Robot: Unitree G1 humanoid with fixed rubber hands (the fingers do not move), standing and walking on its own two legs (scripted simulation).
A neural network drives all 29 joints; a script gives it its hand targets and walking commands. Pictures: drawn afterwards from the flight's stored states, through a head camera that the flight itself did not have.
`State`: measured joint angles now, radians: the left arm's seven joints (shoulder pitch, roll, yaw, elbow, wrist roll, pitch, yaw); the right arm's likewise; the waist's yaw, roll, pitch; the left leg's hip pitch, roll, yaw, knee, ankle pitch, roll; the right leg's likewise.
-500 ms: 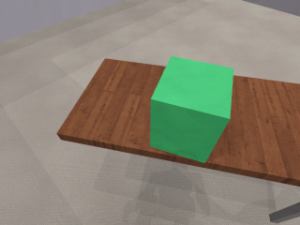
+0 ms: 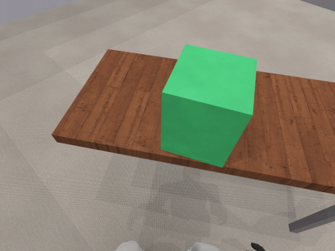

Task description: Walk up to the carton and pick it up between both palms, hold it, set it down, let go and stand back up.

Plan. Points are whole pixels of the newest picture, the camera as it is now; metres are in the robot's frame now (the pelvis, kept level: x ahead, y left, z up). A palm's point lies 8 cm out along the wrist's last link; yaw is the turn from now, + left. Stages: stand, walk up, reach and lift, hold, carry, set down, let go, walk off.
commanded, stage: reach and lift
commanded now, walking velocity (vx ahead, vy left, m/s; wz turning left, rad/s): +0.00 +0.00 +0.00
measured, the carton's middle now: (204, 108) +0.48 -0.10 +0.03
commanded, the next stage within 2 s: none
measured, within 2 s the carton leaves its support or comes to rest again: neither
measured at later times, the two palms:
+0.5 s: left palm (76, 236) +0.16 +0.23 -0.09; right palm (269, 239) +0.15 -0.25 -0.09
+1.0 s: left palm (85, 220) +0.19 +0.20 -0.06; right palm (273, 230) +0.17 -0.24 -0.05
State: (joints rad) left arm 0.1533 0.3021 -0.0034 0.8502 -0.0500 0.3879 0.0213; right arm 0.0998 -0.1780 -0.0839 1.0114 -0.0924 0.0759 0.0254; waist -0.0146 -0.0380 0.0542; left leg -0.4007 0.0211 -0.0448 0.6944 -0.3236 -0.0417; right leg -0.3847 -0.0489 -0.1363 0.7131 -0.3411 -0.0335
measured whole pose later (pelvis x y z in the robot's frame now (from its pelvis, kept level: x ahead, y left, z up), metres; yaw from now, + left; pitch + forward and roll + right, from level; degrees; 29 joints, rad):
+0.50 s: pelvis +0.02 -0.01 +0.01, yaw -3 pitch +2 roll +0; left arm 0.19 0.20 0.11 0.40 0.04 0.46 -0.01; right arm 0.13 -0.18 -0.01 0.69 0.01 0.02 0.03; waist 0.01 -0.05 0.12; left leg -0.33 0.08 0.02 0.57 -0.28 -0.07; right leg -0.34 0.01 -0.09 0.60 -0.30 -0.05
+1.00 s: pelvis +0.04 +0.02 +0.03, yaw -5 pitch -3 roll -1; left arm 0.28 0.11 -0.03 0.41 0.01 0.20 0.07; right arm 0.16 -0.22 -0.08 0.78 0.05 -0.17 0.10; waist 0.02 -0.03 0.04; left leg -0.11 0.06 0.06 0.38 -0.22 -0.03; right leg -0.10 0.01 -0.04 0.33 -0.18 -0.01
